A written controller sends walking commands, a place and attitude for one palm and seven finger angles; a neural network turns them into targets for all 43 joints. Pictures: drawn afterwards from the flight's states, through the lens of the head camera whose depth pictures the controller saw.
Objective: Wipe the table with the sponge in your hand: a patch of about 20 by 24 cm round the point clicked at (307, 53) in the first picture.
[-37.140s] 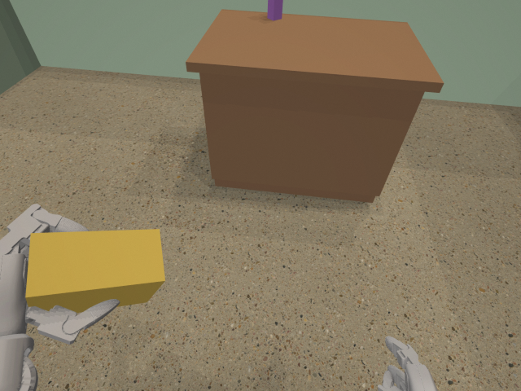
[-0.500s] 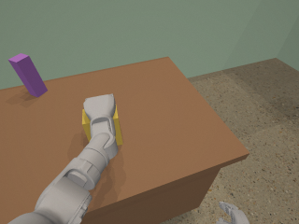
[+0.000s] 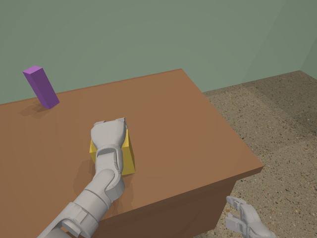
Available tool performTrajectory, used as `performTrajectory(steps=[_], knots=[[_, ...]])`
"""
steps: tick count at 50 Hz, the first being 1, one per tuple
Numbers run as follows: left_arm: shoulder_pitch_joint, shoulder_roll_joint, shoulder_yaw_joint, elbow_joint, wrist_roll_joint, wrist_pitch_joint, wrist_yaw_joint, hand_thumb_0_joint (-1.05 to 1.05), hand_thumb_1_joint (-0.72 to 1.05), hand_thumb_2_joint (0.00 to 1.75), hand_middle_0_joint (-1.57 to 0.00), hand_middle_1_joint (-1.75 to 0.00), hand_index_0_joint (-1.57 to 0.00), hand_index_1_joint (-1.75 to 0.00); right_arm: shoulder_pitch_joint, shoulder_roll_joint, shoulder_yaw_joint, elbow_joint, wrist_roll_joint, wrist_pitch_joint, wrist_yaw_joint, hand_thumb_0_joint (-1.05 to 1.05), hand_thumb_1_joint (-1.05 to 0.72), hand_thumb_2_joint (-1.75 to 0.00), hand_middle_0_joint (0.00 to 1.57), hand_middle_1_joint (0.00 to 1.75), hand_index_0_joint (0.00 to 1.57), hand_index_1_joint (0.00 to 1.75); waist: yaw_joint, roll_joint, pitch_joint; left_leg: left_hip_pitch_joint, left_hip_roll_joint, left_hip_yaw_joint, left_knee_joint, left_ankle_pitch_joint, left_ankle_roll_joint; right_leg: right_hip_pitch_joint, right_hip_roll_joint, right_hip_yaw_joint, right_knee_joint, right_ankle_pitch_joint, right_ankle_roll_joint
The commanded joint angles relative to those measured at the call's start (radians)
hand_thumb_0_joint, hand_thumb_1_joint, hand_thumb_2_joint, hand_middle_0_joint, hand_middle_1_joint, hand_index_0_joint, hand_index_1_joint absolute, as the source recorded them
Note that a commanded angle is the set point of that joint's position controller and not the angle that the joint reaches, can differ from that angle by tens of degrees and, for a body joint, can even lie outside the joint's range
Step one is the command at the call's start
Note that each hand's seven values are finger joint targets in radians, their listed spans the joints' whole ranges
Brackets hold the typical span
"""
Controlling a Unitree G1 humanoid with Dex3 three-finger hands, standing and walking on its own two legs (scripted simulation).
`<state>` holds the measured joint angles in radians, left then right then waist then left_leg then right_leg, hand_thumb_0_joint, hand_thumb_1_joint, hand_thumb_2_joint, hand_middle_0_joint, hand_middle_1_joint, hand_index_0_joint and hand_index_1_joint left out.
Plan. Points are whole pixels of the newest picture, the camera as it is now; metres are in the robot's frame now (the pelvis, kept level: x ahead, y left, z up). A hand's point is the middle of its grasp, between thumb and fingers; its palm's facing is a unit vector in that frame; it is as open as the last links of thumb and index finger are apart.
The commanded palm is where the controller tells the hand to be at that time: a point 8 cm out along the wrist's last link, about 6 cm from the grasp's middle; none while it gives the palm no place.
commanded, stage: wipe back along the third lane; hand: left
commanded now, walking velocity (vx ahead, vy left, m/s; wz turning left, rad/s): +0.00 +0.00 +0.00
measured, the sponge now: (116, 159) +0.34 +0.17 +0.01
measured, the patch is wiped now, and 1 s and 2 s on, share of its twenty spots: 0.95 0.95 0.95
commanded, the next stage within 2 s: slide back across to the middle lane in 1.48 s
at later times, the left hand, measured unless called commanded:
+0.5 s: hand (118, 156) +0.31 +0.15 +0.07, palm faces +0.04 -0.07 -1.00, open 10.6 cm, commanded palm +0.25 +0.13 +0.10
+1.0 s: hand (118, 162) +0.29 +0.14 +0.06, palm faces +0.07 -0.11 -0.99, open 10.6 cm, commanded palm +0.24 +0.13 +0.09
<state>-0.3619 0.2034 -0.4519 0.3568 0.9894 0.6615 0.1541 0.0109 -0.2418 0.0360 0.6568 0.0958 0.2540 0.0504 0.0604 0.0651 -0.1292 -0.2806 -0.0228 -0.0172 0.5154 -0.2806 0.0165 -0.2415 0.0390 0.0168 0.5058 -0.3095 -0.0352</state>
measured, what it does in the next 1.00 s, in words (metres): stands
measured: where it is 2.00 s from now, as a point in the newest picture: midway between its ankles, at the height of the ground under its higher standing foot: outside the picture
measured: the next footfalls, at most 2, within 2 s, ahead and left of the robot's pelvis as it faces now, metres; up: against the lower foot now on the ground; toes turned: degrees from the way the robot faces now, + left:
none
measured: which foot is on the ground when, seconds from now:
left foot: down 0.00-1.00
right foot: down 0.00-1.00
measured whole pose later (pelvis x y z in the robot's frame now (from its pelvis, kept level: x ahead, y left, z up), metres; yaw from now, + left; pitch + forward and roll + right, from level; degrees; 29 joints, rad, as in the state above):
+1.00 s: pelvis -0.01 -0.02 +0.00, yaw -1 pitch +0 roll +1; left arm -0.15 0.21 -0.44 0.13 1.01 0.66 0.16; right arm -0.01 -0.25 0.03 0.65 0.10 0.22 0.07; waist 0.07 0.08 -0.12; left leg -0.25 0.00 -0.01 0.53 -0.28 -0.01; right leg -0.23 0.06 0.02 0.55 -0.32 -0.06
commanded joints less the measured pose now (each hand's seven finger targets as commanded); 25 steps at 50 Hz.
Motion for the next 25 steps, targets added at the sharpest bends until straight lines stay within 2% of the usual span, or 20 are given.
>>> performTrajectory(steps=[1, 2, 3, 4, 7, 8, 10, 12, 13, 14, 15, 18, 20, 23, 25], knots=[[-0.166, -0.011, 0.029, -0.066, -0.043, 0.008, -0.039, 0.0, 0.1, 1.3, -1.2, -1.6, -1.2, -1.6, -0.223, -0.102, -0.035, -0.167, 0.006, -0.053, -0.005, 0.0, -0.9, -0.9, 0.2, 0.3, 0.2, 0.3, -0.006, -0.143, -0.121, 0.067, 0.004, 0.002, -0.045, 0.261, 0.018, 0.043, -0.003, 0.001, -0.058, 0.357, -0.042], [-0.177, -0.014, 0.026, -0.068, -0.042, 0.006, -0.039, 0.0, 0.1, 1.3, -1.2, -1.6, -1.2, -1.6, -0.22, -0.1, -0.035, -0.166, 0.004, -0.055, -0.006, 0.0, -0.9, -0.9, 0.2, 0.3, 0.2, 0.3, -0.006, -0.141, -0.128, 0.07, 0.003, 0.003, -0.048, 0.246, 0.02, 0.041, -0.002, 0.004, -0.062, 0.334, -0.041], [-0.189, 0.004, 0.053, -0.083, -0.049, -0.001, -0.041, 0.0, 0.1, 1.3, -1.2, -1.6, -1.2, -1.6, -0.229, -0.099, -0.037, -0.172, 0.006, -0.056, -0.007, 0.0, -0.9, -0.9, 0.2, 0.3, 0.2, 0.3, -0.003, -0.152, -0.13, 0.064, 0.004, -0.004, -0.051, 0.239, 0.021, 0.041, -0.001, 0.009, -0.063, 0.318, -0.043], [-0.182, -0.009, 0.031, -0.068, -0.044, -0.002, -0.04, 0.0, 0.1, 1.3, -1.2, -1.6, -1.2, -1.6, -0.222, -0.103, -0.037, -0.167, 0.004, -0.058, -0.01, 0.0, -0.9, -0.9, 0.2, 0.3, 0.2, 0.3, -0.006, -0.144, -0.125, 0.072, 0.001, 0.003, -0.048, 0.229, 0.023, 0.037, 0.0, 0.007, -0.065, 0.307, -0.041], [-0.164, -0.002, 0.034, -0.054, -0.036, -0.008, -0.042, 0.0, 0.1, 1.3, -1.2, -1.6, -1.2, -1.6, -0.221, -0.102, -0.037, -0.167, 0.006, -0.063, -0.011, 0.0, -0.9, -0.9, 0.2, 0.3, 0.2, 0.3, -0.005, -0.153, -0.116, 0.062, -0.002, 0.004, -0.049, 0.203, 0.022, 0.03, -0.001, 0.02, -0.074, 0.276, -0.039], [-0.196, -0.018, 0.028, -0.079, -0.045, -0.015, -0.047, 0.0, 0.1, 1.3, -1.2, -1.6, -1.2, -1.6, -0.229, -0.097, -0.037, -0.176, 0.007, -0.064, -0.011, 0.0, -0.9, -0.9, 0.2, 0.3, 0.2, 0.3, -0.009, -0.157, -0.119, 0.058, -0.001, 0.0, -0.055, 0.196, 0.026, 0.029, -0.002, 0.016, -0.076, 0.26, -0.038], [-0.176, 0.001, 0.036, -0.045, -0.036, -0.017, -0.044, 0.0, 0.1, 1.3, -1.2, -1.6, -1.2, -1.6, -0.217, -0.103, -0.039, -0.164, 0.006, -0.068, -0.014, 0.0, -0.9, -0.9, 0.2, 0.3, 0.2, 0.3, -0.008, -0.159, -0.1, 0.056, -0.004, 0.006, -0.052, 0.169, 0.025, 0.016, -0.001, 0.024, -0.083, 0.226, -0.036], [-0.149, -0.013, 0.024, -0.055, -0.036, -0.025, -0.046, 0.0, 0.1, 1.3, -1.2, -1.6, -1.2, -1.6, -0.219, -0.1, -0.039, -0.17, 0.006, -0.074, -0.013, 0.0, -0.9, -0.9, 0.2, 0.3, 0.2, 0.3, -0.003, -0.148, -0.105, 0.058, -0.007, 0.007, -0.05, 0.169, 0.026, 0.021, -0.002, 0.027, -0.085, 0.227, -0.036], [-0.152, -0.005, 0.047, -0.087, -0.05, -0.033, -0.048, 0.0, 0.1, 1.3, -1.2, -1.6, -1.2, -1.6, -0.225, -0.097, -0.041, -0.181, 0.006, -0.076, -0.011, 0.0, -0.9, -0.9, 0.2, 0.3, 0.2, 0.3, 0.002, -0.166, -0.131, 0.054, -0.006, 0.004, -0.051, 0.179, 0.028, 0.044, -0.003, 0.028, -0.081, 0.246, -0.036], [-0.112, 0.009, 0.05, -0.074, -0.045, -0.034, -0.043, 0.0, 0.1, 1.3, -1.2, -1.6, -1.2, -1.6, -0.223, -0.104, -0.042, -0.175, 0.004, -0.077, -0.012, 0.0, -0.9, -0.9, 0.2, 0.3, 0.2, 0.3, 0.004, -0.161, -0.111, 0.056, -0.009, 0.009, -0.045, 0.18, 0.027, 0.041, -0.003, 0.034, -0.079, 0.255, -0.035], [-0.083, -0.018, 0.027, -0.088, -0.05, -0.034, -0.045, 0.0, 0.1, 1.3, -1.2, -1.6, -1.2, -1.6, -0.223, -0.1, -0.041, -0.181, 0.004, -0.079, -0.009, 0.0, -0.9, -0.9, 0.2, 0.3, 0.2, 0.3, 0.006, -0.157, -0.11, 0.054, -0.009, 0.013, -0.045, 0.178, 0.027, 0.044, -0.006, 0.027, -0.081, 0.253, -0.032], [-0.042, -0.003, 0.05, -0.137, -0.06, -0.037, -0.049, 0.0, 0.1, 1.3, -1.2, -1.6, -1.2, -1.6, -0.239, -0.098, -0.042, -0.19, 0.008, -0.081, -0.002, 0.0, -0.9, -0.9, 0.2, 0.3, 0.2, 0.3, 0.011, -0.172, -0.107, 0.05, -0.008, 0.005, -0.046, 0.2, 0.029, 0.06, -0.005, 0.042, -0.082, 0.292, -0.034], [-0.016, -0.027, 0.013, -0.152, -0.06, -0.032, -0.049, 0.0, 0.1, 1.3, -1.2, -1.6, -1.2, -1.6, -0.236, -0.098, -0.043, -0.187, 0.007, -0.082, 0.003, 0.0, -0.9, -0.9, 0.2, 0.3, 0.2, 0.3, 0.005, -0.173, -0.082, 0.057, -0.009, 0.012, -0.042, 0.196, 0.031, 0.051, -0.004, 0.039, -0.084, 0.295, -0.031], [0.015, 0.007, 0.048, -0.201, -0.065, -0.026, -0.052, 0.0, 0.1, 1.3, -1.2, -1.6, -1.2, -1.6, -0.255, -0.099, -0.044, -0.193, 0.008, -0.086, 0.007, 0.0, -0.9, -0.9, 0.2, 0.3, 0.2, 0.3, 0.016, -0.167, -0.09, 0.058, -0.011, 0.008, -0.043, 0.209, 0.03, 0.068, -0.003, 0.053, -0.082, 0.317, -0.032], [0.069, -0.024, 0.011, -0.21, -0.065, -0.023, -0.053, 0.0, 0.1, 1.3, -1.2, -1.6, -1.2, -1.6, -0.255, -0.095, -0.043, -0.192, 0.009, -0.089, 0.013, 0.0, -0.9, -0.9, 0.2, 0.3, 0.2, 0.3, 0.014, -0.18, -0.075, 0.064, -0.012, 0.017, -0.035, 0.219, 0.031, 0.068, -0.004, 0.048, -0.079, 0.342, -0.027]])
